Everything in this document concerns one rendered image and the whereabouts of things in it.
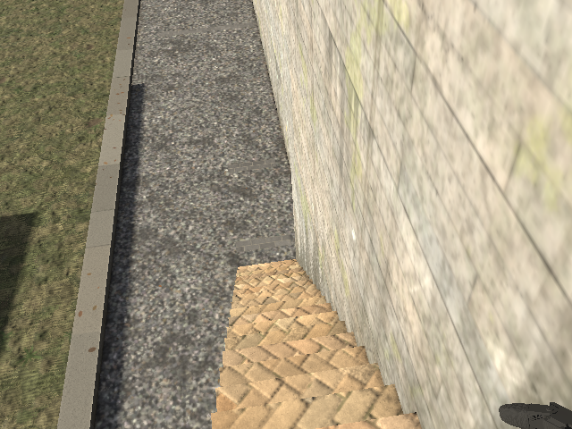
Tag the stairs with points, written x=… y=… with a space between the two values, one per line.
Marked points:
x=289 y=362

